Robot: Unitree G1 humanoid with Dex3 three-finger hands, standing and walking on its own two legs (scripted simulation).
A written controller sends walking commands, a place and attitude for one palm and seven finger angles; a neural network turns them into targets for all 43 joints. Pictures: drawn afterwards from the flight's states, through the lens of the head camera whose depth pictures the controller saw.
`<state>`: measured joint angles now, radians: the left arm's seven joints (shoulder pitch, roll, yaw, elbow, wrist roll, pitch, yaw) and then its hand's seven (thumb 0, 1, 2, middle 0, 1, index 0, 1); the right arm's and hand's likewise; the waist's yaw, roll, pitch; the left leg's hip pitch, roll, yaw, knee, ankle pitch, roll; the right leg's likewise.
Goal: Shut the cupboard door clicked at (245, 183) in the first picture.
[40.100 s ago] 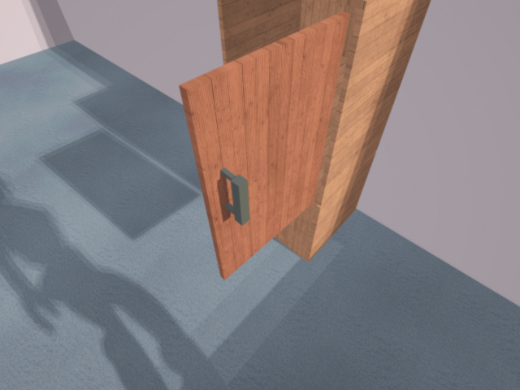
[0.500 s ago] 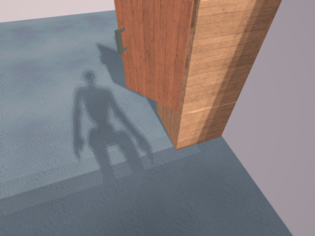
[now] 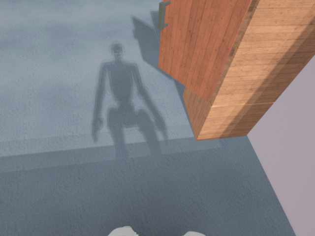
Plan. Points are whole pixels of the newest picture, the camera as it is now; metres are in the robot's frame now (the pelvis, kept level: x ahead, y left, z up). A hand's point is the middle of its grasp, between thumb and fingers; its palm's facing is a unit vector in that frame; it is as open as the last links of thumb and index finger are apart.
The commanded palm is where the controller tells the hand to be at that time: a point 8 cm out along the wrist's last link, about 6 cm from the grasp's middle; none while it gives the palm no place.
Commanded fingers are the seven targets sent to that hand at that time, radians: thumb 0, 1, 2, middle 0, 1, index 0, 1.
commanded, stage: walk to a spot facing it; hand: left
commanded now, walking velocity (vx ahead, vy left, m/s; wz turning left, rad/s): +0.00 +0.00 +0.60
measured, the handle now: (164, 15) +1.04 +0.00 +0.02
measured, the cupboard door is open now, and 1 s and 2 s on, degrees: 36 36 36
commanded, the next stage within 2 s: turn to face it in 1.88 s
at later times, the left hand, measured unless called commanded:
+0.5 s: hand out of the picture +0.02 +0.18 -0.14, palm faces +0.31 -0.91 -0.29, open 7.4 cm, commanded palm none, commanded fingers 0.00 0.90 0.90 -0.20 -0.30 -0.20 -0.30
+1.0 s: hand out of the picture +0.03 +0.22 -0.13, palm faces +0.58 -0.76 -0.28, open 7.4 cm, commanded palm none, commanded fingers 0.00 0.90 0.90 -0.20 -0.30 -0.20 -0.30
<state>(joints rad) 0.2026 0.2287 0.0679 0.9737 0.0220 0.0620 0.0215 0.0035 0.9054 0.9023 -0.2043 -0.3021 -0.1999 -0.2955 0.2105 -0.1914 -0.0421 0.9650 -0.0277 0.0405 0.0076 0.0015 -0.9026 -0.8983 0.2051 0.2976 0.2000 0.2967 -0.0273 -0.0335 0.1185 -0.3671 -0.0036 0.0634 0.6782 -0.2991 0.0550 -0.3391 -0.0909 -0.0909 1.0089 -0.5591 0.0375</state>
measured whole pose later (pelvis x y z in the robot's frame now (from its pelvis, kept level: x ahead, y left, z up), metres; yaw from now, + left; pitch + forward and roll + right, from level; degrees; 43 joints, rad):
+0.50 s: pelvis +0.00 -0.05 +0.02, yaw +20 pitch +1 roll +1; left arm 0.20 0.21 0.05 0.88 0.03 0.02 0.02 0.00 0.90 0.90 -0.20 -0.30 -0.20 -0.30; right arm 0.19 -0.27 -0.10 0.91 -0.01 0.08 0.03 0.00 -0.91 -0.90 0.20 0.30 0.20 0.30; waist -0.04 0.01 0.09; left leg -0.48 -0.01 0.01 1.01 -0.45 -0.06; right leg -0.22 -0.10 -0.09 0.53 -0.32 0.02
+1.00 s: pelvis +0.08 -0.02 +0.00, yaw +38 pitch +0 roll +1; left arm 0.21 0.25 0.07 0.85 0.03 -0.03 -0.03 0.01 0.91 0.90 -0.20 -0.30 -0.20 -0.30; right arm 0.32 -0.22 -0.06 0.97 -0.02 0.03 0.01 0.00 -0.90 -0.90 0.21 0.30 0.20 0.30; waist -0.02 0.02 0.05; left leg -0.25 -0.02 -0.12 0.69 -0.47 0.01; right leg -0.35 -0.05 -0.07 0.58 -0.25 0.02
